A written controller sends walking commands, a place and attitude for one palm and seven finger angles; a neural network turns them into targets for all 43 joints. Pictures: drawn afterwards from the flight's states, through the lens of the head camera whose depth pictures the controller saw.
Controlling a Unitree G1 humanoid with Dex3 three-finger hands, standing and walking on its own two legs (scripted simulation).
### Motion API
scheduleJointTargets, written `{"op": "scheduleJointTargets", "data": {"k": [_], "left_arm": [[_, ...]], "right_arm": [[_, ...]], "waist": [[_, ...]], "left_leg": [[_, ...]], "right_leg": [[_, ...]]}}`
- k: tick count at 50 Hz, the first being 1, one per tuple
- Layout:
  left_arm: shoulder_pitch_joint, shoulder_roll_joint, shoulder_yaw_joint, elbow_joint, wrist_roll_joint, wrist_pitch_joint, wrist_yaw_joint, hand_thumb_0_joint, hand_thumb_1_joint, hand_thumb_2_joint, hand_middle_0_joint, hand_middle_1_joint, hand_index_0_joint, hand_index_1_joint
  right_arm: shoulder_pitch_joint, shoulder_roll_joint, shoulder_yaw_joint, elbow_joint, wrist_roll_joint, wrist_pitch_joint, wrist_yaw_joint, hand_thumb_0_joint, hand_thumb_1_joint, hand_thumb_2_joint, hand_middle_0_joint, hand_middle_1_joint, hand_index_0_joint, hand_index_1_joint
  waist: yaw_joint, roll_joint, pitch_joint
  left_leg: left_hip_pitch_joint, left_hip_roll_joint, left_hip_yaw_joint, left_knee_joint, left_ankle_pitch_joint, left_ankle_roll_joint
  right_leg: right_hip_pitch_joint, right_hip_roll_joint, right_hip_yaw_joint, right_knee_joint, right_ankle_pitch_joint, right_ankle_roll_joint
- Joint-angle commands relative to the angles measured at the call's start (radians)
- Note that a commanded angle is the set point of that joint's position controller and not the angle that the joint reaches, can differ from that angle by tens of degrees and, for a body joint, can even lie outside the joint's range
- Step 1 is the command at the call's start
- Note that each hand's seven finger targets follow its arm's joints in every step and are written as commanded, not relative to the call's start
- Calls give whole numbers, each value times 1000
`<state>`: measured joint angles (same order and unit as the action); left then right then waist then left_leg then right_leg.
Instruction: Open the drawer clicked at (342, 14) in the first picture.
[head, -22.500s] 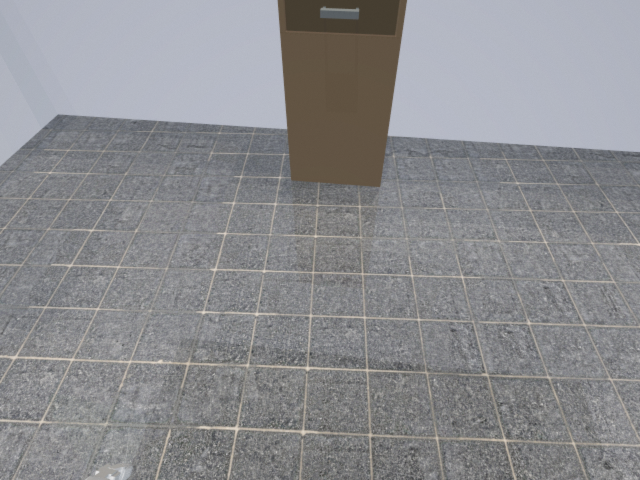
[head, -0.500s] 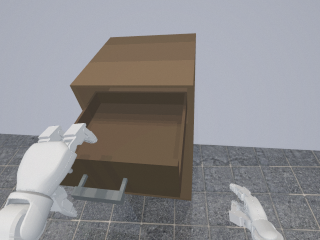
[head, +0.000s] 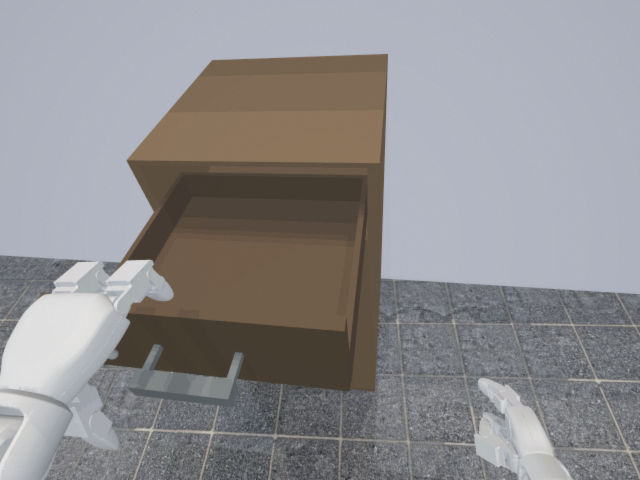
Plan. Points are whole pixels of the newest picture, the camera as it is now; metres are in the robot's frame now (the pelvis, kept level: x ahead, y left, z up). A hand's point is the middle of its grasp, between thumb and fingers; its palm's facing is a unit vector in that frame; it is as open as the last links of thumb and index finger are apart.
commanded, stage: draw the hand back to the body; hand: left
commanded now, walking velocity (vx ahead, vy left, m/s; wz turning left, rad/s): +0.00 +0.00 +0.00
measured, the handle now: (189, 371) +0.23 +0.22 +0.02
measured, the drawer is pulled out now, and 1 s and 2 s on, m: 0.30 0.30 0.30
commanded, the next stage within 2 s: step back with the hand held close in 1.20 s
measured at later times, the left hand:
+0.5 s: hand (100, 314) +0.20 +0.23 +0.20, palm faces +0.37 -0.86 -0.35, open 12.9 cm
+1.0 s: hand (86, 318) +0.20 +0.24 +0.19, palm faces +0.42 -0.81 -0.41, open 8.6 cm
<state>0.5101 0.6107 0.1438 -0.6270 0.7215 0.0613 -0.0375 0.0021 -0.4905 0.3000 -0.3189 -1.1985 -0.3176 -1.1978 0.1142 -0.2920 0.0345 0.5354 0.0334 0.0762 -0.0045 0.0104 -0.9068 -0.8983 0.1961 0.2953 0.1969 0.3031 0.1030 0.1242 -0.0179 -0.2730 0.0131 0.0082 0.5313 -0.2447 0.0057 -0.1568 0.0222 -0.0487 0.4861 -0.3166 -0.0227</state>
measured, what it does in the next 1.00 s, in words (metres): stands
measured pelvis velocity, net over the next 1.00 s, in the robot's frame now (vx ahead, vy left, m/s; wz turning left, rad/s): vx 0.01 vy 0.00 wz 0.00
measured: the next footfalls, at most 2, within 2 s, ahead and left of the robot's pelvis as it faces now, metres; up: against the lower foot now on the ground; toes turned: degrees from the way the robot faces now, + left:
none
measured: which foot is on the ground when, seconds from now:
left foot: down 0.00-1.00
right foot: down 0.00-1.00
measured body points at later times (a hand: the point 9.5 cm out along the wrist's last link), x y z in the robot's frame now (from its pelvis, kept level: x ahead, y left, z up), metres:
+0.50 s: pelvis +0.01 +0.01 +0.00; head +0.00 +0.01 +0.45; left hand +0.17 +0.27 +0.22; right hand +0.21 -0.18 -0.07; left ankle +0.02 +0.12 -0.74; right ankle -0.03 -0.10 -0.74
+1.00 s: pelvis +0.01 +0.00 +0.01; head +0.00 -0.02 +0.45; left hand +0.17 +0.28 +0.21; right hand +0.21 -0.21 -0.08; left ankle +0.02 +0.12 -0.74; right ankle -0.03 -0.10 -0.74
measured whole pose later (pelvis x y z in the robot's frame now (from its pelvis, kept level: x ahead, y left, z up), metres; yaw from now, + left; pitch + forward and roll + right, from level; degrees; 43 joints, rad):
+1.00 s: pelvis +0.01 +0.00 +0.01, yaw +0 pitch -3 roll +0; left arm 0.53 0.35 0.33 -0.55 -0.08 -0.10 0.12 0.01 0.59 0.77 -0.23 -0.49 -0.23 -0.49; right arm 0.16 -0.22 0.01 0.62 0.02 -0.10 -0.07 0.01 -0.91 -0.90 0.20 0.30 0.20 0.30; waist 0.06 0.07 0.01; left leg -0.17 0.00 0.02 0.45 -0.23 0.01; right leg -0.05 0.01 -0.04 0.40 -0.30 -0.02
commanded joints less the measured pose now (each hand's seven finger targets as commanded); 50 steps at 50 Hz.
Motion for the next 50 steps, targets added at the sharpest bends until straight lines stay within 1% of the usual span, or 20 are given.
{"op": "scheduleJointTargets", "data": {"k": [1, 2, 5, 6, 10, 11, 12, 13, 14, 15, 17, 18, 20, 21, 27, 30, 34, 40, 46, 50], "left_arm": [[-45, 216, 225, -179, -16, -22, 71, 0, -500, 300, -300, -1200, -300, -1200], [-12, 218, 245, -173, -23, -21, 78, 0, -500, 300, -300, -1200, -300, -1200], [13, 216, 259, -196, -58, -14, 82, 0, -500, 300, -300, -1200, -300, -1200], [4, 198, 220, -190, -45, -18, 73, 0, -500, 300, -300, -1200, -300, -1200], [33, 228, 263, -191, -54, -7, 76, 0, -500, 300, -300, -1200, -300, -1200], [-61, -212, 170, -168, -709, -103, 104, 0, -465, 315, -298, -1178, -298, -1178], [2, -95, 229, -119, -709, -141, 135, 0, -430, 330, -295, -1155, -295, -1155], [25, -101, 249, -160, -758, -169, 152, 0, -395, 345, -292, -1133, -292, -1133], [-33, -66, 265, -248, -771, -196, 166, 0, -360, 360, -290, -1110, -290, -1110], [-42, -37, 300, -250, -780, -209, 180, 0, -325, 375, -287, -1087, -287, -1087], [-47, -95, 244, -250, -778, -232, 183, 0, -255, 405, -282, -1043, -282, -1043], [-37, -123, 226, -216, -775, -237, 182, 0, -220, 420, -280, -1020, -280, -1020], [-72, -92, 251, -246, -775, -247, 185, 0, -150, 450, -275, -975, -275, -975], [-53, -129, 224, -217, -775, -249, 181, 0, -115, 465, -273, -952, -273, -952], [-28, -133, 240, -208, -795, -242, 159, 0, 95, 555, -257, -817, -257, -817], [-24, -112, 263, -234, -794, -245, 160, 0, 200, 600, -250, -750, -250, -750], [-3, -110, 280, -203, -801, -237, 162, 0, 340, 660, -240, -660, -240, -660], [-38, -97, 298, -180, -799, -236, 169, 0, 550, 750, -225, -525, -225, -525], [-35, -98, 308, -117, -803, -233, 174, 0, 760, 840, -210, -390, -210, -390], [-63, -90, 298, -155, -803, -230, 170, 0, 900, 900, -200, -300, -200, -300]], "right_arm": [[-175, -59, -28, -189, -4, -55, 0, 0, -900, -900, 200, 300, 200, 300], [-173, -64, -34, -190, 3, -53, 2, 0, -900, -900, 200, 300, 200, 300], [-213, -69, -35, -199, 13, -56, 6, 0, -900, -900, 200, 300, 200, 300], [-171, -66, -33, -196, 1, -48, 5, 0, -900, -900, 200, 300, 200, 300], [-215, -71, -34, -206, 13, -50, -1, 0, -900, -900, 200, 300, 200, 300], [-76, 18, -30, -193, 10, -130, -25, 0, -900, -900, 200, 300, 200, 300], [-69, -11, -36, -163, 5, -171, -43, 0, -900, -900, 200, 300, 200, 300], [-74, -16, -37, -157, -2, -185, -58, 0, -900, -900, 200, 300, 200, 300], [-82, -16, -34, -160, -3, -210, -66, 0, -900, -900, 200, 300, 200, 300], [-101, -18, -32, -137, -11, -230, -76, 0, -900, -900, 200, 300, 200, 300], [-82, -3, -25, -132, -14, -260, -78, 0, -900, -900, 200, 300, 200, 300], [-75, -6, -23, -116, -19, -263, -77, 0, -900, -900, 200, 300, 200, 300], [-80, -10, -23, -103, -20, -278, -74, 0, -900, -900, 200, 300, 200, 300], [-70, -4, -19, -94, -25, -276, -70, 0, -900, -900, 200, 300, 200, 300], [-80, -9, -33, -97, -18, -262, -55, 0, -900, -900, 200, 300, 200, 300], [-85, -13, -38, -93, -18, -260, -53, 0, -900, -900, 200, 300, 200, 300], [-81, -15, -49, -93, -13, -244, -56, 0, -900, -900, 200, 300, 200, 300], [-83, -21, -54, -80, -10, -234, -65, 0, -900, -900, 200, 300, 200, 300], [-84, -20, -57, -69, -15, -225, -72, 0, -900, -900, 200, 300, 200, 300], [-94, -22, -55, -76, -12, -228, -70, 0, -900, -900, 200, 300, 200, 300]], "waist": [[13, -69, -144], [8, -96, -140], [6, -53, -123], [5, -62, -127], [6, -76, -117], [-106, -129, -42], [-75, -171, -41], [-62, -166, -60], [-57, -152, -104], [-46, -128, -92], [-49, -99, -80], [-49, -49, -33], [-40, 12, -23], [-44, 23, -7], [-42, -46, -46], [-39, 3, -72], [-43, -71, -80], [-48, -45, -58], [-46, -74, -35], [-45, -63, -57]], "left_leg": [[145, -12, 3, 1, 220, 20], [141, -6, 1, 1, 227, 16], [134, -4, 0, 3, 208, 12], [125, -8, 2, 1, 217, 19], [122, 4, -4, -1, 194, 14], [212, 24, 0, -32, 134, 32], [211, 51, -23, -58, 119, 24], [210, 38, -19, -74, 118, 23], [218, 37, -20, -83, 134, 21], [216, 36, -19, -84, 124, 19], [209, 36, -21, -96, 135, 16], [190, 31, -19, -101, 128, 14], [184, 32, -27, -115, 143, 6], [175, 29, -32, -121, 146, 5], [188, 44, -37, -124, 237, -1], [203, 41, -35, -122, 263, -6], [209, 44, -30, -122, 263, -2], [216, 36, -26, -125, 230, -2], [216, 25, -15, -120, 210, 9], [232, 24, -15, -116, 236, 9]], "right_leg": [[-73, -41, 26, -90, 321, 20], [-74, -47, 28, -85, 334, 24], [-84, -37, 35, -84, 322, 21], [-98, -34, 14, -82, 307, 24], [-103, -33, 28, -82, 285, 24], [-100, -17, -23, -86, 236, 5], [-107, -24, -19, -78, 168, 5], [-79, -27, -21, -100, 173, 7], [-48, -42, -10, -94, 183, 12], [-49, -36, 0, -101, 170, 10], [-48, -45, 0, -111, 164, 4], [-62, -40, -4, -122, 162, -1], [-39, -42, 6, -132, 160, -12], [-41, -39, -5, -132, 166, -13], [4, -38, -11, -117, 246, -11], [15, -37, -8, -119, 256, -15], [10, -39, -10, -125, 275, -7], [-5, -38, -5, -147, 249, -7], [-15, -40, 0, -168, 267, -1], [1, -45, 7, -164, 294, -1]]}}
